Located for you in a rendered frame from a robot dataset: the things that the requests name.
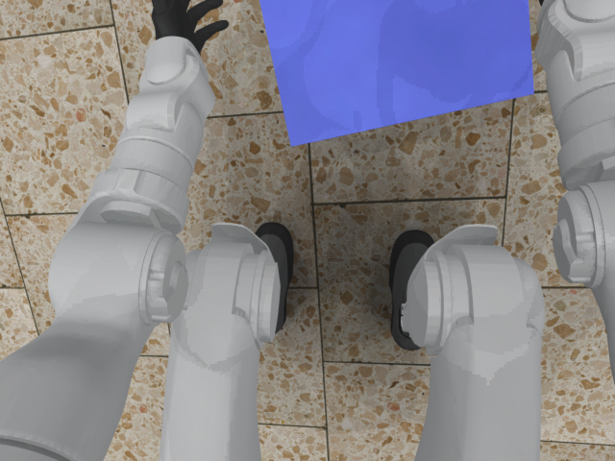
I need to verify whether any carton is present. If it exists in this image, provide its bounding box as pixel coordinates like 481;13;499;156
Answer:
259;0;534;147

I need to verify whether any right robot upper arm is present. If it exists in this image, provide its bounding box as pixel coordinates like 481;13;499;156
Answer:
553;180;615;384

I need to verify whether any robot left foot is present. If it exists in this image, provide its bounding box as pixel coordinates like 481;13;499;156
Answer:
255;222;294;334

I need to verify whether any right robot forearm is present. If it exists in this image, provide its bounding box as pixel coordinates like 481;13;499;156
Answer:
534;0;615;191

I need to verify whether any left robot upper arm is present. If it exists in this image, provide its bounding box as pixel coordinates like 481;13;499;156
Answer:
0;221;189;461

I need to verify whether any left robot forearm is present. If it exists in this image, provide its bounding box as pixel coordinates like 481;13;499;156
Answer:
48;36;215;307

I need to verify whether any left robot thigh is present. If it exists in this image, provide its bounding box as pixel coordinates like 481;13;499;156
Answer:
160;241;281;461

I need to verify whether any robot left hand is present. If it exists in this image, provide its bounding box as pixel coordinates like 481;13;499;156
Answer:
152;0;229;56

